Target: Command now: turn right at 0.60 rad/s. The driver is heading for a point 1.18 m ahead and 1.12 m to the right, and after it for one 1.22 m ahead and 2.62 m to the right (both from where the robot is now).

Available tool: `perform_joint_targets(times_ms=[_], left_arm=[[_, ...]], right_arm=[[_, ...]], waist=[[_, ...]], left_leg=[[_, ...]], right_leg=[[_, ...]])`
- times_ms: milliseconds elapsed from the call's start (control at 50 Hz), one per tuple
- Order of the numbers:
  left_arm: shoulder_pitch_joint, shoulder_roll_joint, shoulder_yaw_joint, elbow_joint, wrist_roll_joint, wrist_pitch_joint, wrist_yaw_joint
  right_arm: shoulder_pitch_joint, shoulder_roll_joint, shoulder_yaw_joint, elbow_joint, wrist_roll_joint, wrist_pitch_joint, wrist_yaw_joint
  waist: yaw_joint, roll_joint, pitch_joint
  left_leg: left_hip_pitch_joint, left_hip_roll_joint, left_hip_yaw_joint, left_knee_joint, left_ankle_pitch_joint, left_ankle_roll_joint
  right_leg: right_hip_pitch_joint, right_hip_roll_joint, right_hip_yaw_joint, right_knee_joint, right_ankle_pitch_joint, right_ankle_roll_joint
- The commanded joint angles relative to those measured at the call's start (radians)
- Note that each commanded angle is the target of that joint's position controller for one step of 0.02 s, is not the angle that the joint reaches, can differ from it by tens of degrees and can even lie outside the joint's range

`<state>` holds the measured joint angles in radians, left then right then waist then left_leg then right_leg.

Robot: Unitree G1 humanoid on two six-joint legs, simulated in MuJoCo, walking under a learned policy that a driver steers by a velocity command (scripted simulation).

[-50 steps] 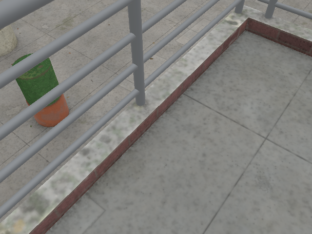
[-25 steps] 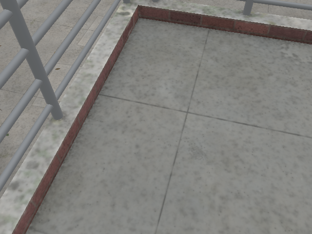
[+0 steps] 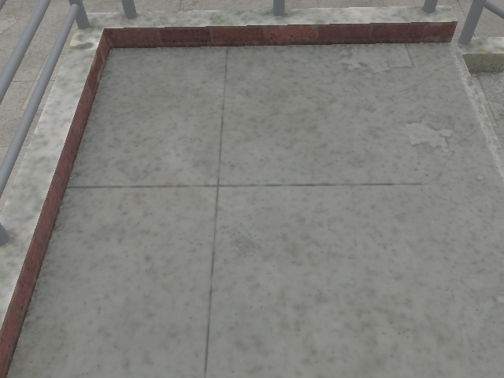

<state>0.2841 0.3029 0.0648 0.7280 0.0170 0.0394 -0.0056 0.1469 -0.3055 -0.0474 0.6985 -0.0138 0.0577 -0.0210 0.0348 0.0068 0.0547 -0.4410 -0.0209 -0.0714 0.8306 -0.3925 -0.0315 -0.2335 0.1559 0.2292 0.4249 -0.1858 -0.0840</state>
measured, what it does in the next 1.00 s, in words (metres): walks ahead, turning right: left foot, then right foot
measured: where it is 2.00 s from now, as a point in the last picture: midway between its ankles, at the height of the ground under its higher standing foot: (474, 313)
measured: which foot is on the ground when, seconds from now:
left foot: up 0.00-0.12, down 0.14-0.68, up 0.70-1.00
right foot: down 0.00-0.12, up 0.14-0.64, down 0.66-1.00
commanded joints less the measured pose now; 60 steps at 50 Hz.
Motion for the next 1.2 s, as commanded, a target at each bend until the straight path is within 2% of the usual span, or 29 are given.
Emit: perform_joint_targets(times_ms=[20, 100, 120, 140, 160, 180, 200, 240, 360, 460, 560, 600, 640, 660, 680, 700, 720, 740, 760, 800, 840, 920, 1040, 1100, 1120, 1140, 1160, 1180, 1200], left_arm=[[0.004, 0.184, 0.052, -0.058, 0.004, -0.008, 0.001], [-0.061, 0.174, 0.052, -0.061, -0.010, -0.003, 0.000], [-0.068, 0.150, 0.045, -0.065, -0.020, -0.005, 0.005], [0.008, 0.071, 0.028, -0.066, -0.021, -0.009, 0.006], [0.036, 0.112, 0.040, -0.068, -0.004, -0.008, 0.015], [0.010, 0.174, 0.055, -0.061, 0.023, -0.002, 0.012], [-0.003, 0.178, 0.058, -0.049, 0.024, 0.001, 0.000], [0.012, 0.155, 0.053, -0.022, 0.018, 0.011, -0.030], [-0.114, 0.114, 0.030, -0.042, 0.020, -0.003, -0.069], [-0.194, 0.080, 0.017, -0.072, 0.021, -0.012, -0.079], [-0.298, 0.047, -0.007, -0.128, 0.023, -0.024, -0.093], [-0.287, 0.058, -0.007, -0.136, 0.029, -0.029, -0.090], [-0.142, 0.071, 0.004, -0.094, 0.038, -0.042, -0.075], [0.032, 0.107, 0.028, -0.032, 0.044, -0.050, -0.059], [0.163, 0.206, 0.052, -0.029, 0.042, -0.055, -0.039], [0.147, 0.274, 0.061, -0.061, -0.001, -0.056, -0.032], [0.124, 0.234, 0.052, -0.045, -0.005, -0.054, -0.025], [0.092, 0.187, 0.039, -0.034, -0.004, -0.057, -0.016], [0.050, 0.145, 0.026, -0.031, 0.000, -0.062, -0.011], [-0.007, 0.111, 0.011, -0.047, -0.008, -0.079, -0.006], [0.004, 0.108, 0.012, -0.039, -0.009, -0.093, -0.006], [0.117, 0.104, 0.020, 0.000, -0.016, -0.099, -0.002], [0.222, 0.118, 0.027, 0.055, -0.008, -0.101, 0.021], [0.179, 0.138, 0.030, 0.056, -0.003, -0.102, 0.033], [0.141, 0.129, 0.027, 0.047, -0.003, -0.106, 0.030], [0.119, 0.157, 0.029, 0.043, -0.011, -0.110, 0.023], [0.093, 0.144, 0.026, 0.034, -0.019, -0.117, 0.013], [0.150, 0.022, -0.002, -0.011, -0.037, -0.122, 0.009], [0.232, 0.047, 0.001, -0.022, -0.032, -0.114, 0.012]], right_arm=[[-0.024, -0.091, -0.015, -0.085, 0.009, -0.023, -0.008], [0.069, -0.087, -0.009, -0.070, 0.014, -0.040, -0.026], [0.095, -0.108, -0.013, -0.063, 0.005, -0.048, -0.036], [0.065, -0.177, -0.022, -0.079, -0.006, -0.050, -0.045], [0.001, -0.244, -0.031, -0.113, -0.005, -0.042, -0.036], [0.054, -0.206, -0.030, -0.092, -0.012, -0.038, -0.024], [0.029, -0.138, -0.011, -0.092, -0.011, -0.040, -0.014], [-0.013, -0.112, -0.002, -0.090, -0.012, -0.050, -0.018], [0.149, -0.123, -0.022, -0.028, -0.016, -0.099, -0.006], [0.209, -0.127, -0.039, 0.023, -0.013, -0.123, 0.011], [0.244, -0.135, -0.048, 0.065, -0.016, -0.133, 0.021], [0.255, -0.152, -0.053, 0.080, -0.012, -0.125, 0.021], [0.227, -0.153, -0.046, 0.086, 0.003, -0.118, 0.018], [0.229, -0.150, -0.039, 0.077, 0.006, -0.114, 0.020], [0.244, -0.070, -0.010, 0.030, -0.005, -0.111, 0.026], [0.185, -0.058, -0.010, -0.035, -0.025, -0.115, 0.035], [0.116, -0.125, -0.023, -0.039, -0.034, -0.114, 0.037], [0.109, -0.111, -0.018, -0.036, -0.019, -0.123, 0.045], [0.138, -0.095, -0.011, -0.017, -0.015, -0.128, 0.042], [0.209, -0.089, -0.008, 0.016, -0.039, -0.103, 0.047], [0.192, -0.083, -0.010, 0.017, -0.043, -0.090, 0.050], [0.029, -0.060, -0.006, -0.040, -0.039, -0.078, 0.052], [-0.194, -0.043, 0.015, -0.109, -0.020, -0.112, 0.053], [-0.155, -0.074, 0.011, -0.108, -0.013, -0.123, 0.047], [-0.057, -0.095, 0.004, -0.079, -0.012, -0.124, 0.039], [0.088, -0.117, -0.006, -0.030, -0.010, -0.125, 0.026], [0.250, -0.151, -0.017, 0.001, -0.018, -0.136, 0.007], [0.355, -0.220, -0.036, 0.000, -0.048, -0.137, -0.013], [0.290, -0.244, -0.046, -0.010, -0.038, -0.118, -0.010]], waist=[[-0.004, -0.119, -0.093], [-0.070, -0.120, -0.089], [-0.079, -0.081, -0.092], [-0.026, 0.127, -0.118], [-0.015, 0.195, -0.079], [-0.028, 0.154, -0.085], [-0.018, 0.116, -0.049], [-0.006, 0.162, -0.012], [-0.089, 0.118, 0.006], [-0.106, 0.104, 0.028], [-0.116, 0.128, 0.039], [-0.098, 0.139, 0.028], [-0.012, 0.089, -0.035], [0.061, 0.013, -0.152], [0.103, -0.207, -0.274], [0.082, -0.290, -0.302], [0.091, -0.129, -0.171], [0.050, -0.081, -0.089], [-0.002, -0.047, -0.038], [-0.060, -0.088, -0.045], [-0.062, -0.074, -0.048], [-0.018, -0.064, 0.006], [0.044, -0.067, 0.015], [-0.003, -0.058, -0.012], [-0.053, -0.074, -0.054], [-0.112, -0.053, -0.120], [-0.194, -0.015, -0.207], [-0.184, 0.155, -0.359], [-0.113, 0.338, -0.455]], left_leg=[[-0.006, -0.027, -0.009, -0.067, -0.022, 0.017], [0.238, -0.047, -0.008, -0.392, 0.093, 0.038], [0.353, 0.014, -0.046, -0.516, 0.169, 0.048], [0.450, 0.251, -0.262, -0.598, 0.133, 0.103], [0.368, 0.411, -0.458, -0.608, 0.248, 0.214], [0.322, 0.413, -0.428, -0.598, 0.180, 0.269], [0.289, 0.343, -0.343, -0.617, 0.021, 0.243], [0.292, 0.238, -0.216, -0.658, -0.092, 0.183], [0.453, 0.262, -0.114, -0.693, -0.034, 0.193], [0.482, 0.304, -0.036, -0.704, 0.046, 0.211], [0.396, 0.308, 0.097, -0.660, 0.184, 0.193], [0.378, 0.322, 0.133, -0.605, 0.340, 0.182], [0.310, 0.296, 0.229, -0.376, 0.658, 0.150], [0.225, 0.241, 0.295, -0.121, 0.720, 0.120], [-0.038, 0.184, 0.313, 0.225, 0.296, 0.073], [-0.298, 0.032, 0.170, 0.427, -0.169, 0.040], [-0.394, 0.085, 0.066, 0.468, -0.093, 0.051], [-0.367, 0.127, 0.058, 0.418, 0.017, 0.057], [-0.289, 0.154, 0.054, 0.338, 0.066, 0.056], [-0.187, 0.163, 0.064, 0.281, 0.103, 0.031], [-0.188, 0.148, 0.079, 0.259, 0.153, 0.015], [-0.293, 0.122, 0.093, 0.127, 0.240, -0.018], [-0.259, 0.054, 0.079, -0.150, 0.367, -0.005], [-0.077, 0.018, 0.064, -0.245, 0.332, 0.043], [0.073, -0.014, 0.066, -0.258, 0.288, 0.070], [0.248, -0.037, 0.089, -0.289, 0.274, 0.092], [0.500, 0.058, 0.010, -0.335, 0.287, 0.126], [0.767, 0.366, -0.316, -0.377, 0.224, 0.190], [0.816, 0.492, -0.678, -0.451, 0.307, 0.295]], right_leg=[[0.114, -0.277, 0.327, -0.049, 0.348, -0.141], [0.024, -0.210, 0.355, -0.003, 0.299, -0.056], [-0.059, -0.162, 0.317, 0.046, 0.144, -0.003], [-0.165, -0.053, 0.152, 0.238, -0.227, 0.057], [-0.296, 0.074, -0.046, 0.412, -0.418, 0.079], [-0.288, -0.015, -0.065, 0.561, -0.384, 0.081], [-0.301, -0.047, -0.060, 0.605, -0.302, 0.075], [-0.340, -0.053, -0.091, 0.679, -0.190, 0.086], [-0.473, -0.115, -0.140, 0.628, -0.100, 0.114], [-0.484, -0.163, -0.176, 0.479, -0.062, 0.110], [-0.325, -0.182, -0.277, 0.280, -0.099, 0.052], [-0.238, -0.155, -0.327, 0.233, -0.142, 0.012], [-0.008, -0.084, -0.356, 0.129, -0.099, -0.029], [0.223, -0.057, -0.323, 0.082, -0.122, -0.057], [0.465, -0.328, 0.074, -0.037, -0.435, -0.127], [0.508, -0.525, 0.586, -0.224, -0.493, -0.224], [0.450, -0.501, 0.464, -0.207, -0.347, -0.229], [0.352, -0.452, 0.300, -0.174, -0.139, -0.208], [0.236, -0.389, 0.185, -0.176, 0.055, -0.167], [0.151, -0.292, 0.063, -0.187, 0.225, -0.145], [0.122, -0.254, 0.034, -0.206, 0.305, -0.157], [0.128, -0.244, 0.062, -0.228, 0.322, -0.159], [0.216, -0.249, 0.110, -0.191, 0.434, -0.128], [0.209, -0.269, 0.139, -0.126, 0.555, -0.097], [0.179, -0.252, 0.130, -0.038, 0.701, -0.067], [0.165, -0.220, 0.109, 0.111, 0.843, -0.046], [0.040, -0.163, 0.080, 0.343, 0.708, -0.021], [-0.169, -0.059, -0.031, 0.668, 0.082, 0.007], [-0.334, 0.013, -0.091, 0.873, -0.382, 0.016]])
